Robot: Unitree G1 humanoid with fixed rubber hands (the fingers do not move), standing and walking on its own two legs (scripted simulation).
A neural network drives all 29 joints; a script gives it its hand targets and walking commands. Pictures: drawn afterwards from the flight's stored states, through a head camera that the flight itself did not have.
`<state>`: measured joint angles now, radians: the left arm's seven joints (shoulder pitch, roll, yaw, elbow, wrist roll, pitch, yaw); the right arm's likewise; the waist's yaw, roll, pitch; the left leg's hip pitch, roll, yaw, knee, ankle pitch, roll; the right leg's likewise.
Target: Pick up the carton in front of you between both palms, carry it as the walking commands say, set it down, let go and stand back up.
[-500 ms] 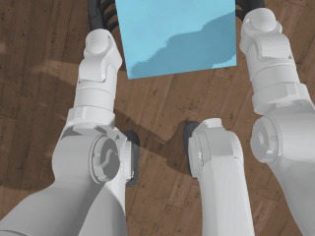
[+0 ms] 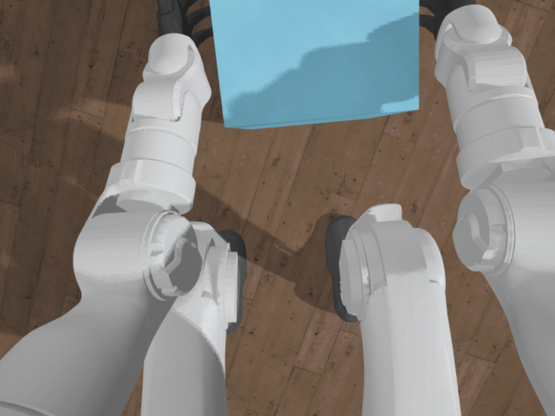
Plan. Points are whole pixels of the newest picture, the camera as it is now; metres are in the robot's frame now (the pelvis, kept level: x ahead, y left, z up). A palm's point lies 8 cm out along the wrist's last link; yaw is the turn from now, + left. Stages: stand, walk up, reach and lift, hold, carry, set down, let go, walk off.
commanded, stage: set down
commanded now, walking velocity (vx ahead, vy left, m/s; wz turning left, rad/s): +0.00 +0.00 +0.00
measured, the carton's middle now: (308, 47) +0.53 -0.08 -0.24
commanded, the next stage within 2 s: let go in 1.94 s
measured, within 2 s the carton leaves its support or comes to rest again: neither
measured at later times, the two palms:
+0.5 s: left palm (176, 33) +0.55 +0.07 -0.16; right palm (449, 11) +0.52 -0.24 -0.16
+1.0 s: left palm (152, 43) +0.54 +0.10 -0.16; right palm (490, 9) +0.52 -0.28 -0.16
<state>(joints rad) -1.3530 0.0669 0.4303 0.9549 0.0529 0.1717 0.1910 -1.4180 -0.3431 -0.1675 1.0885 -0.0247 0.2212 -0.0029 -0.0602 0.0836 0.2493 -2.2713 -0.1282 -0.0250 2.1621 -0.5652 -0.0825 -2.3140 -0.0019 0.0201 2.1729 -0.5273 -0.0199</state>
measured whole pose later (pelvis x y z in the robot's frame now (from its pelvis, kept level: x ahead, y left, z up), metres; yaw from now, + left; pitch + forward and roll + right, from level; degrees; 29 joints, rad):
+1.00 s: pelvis +0.00 +0.00 +0.00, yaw -1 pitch +34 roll +3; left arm -1.32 0.24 0.10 0.95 -0.23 0.07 0.19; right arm -1.39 -0.52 -0.09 1.12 0.22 0.03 0.01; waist -0.04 0.05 0.38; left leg -2.20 -0.12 -0.02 2.20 -0.60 -0.08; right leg -2.25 0.01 0.03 2.21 -0.55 -0.01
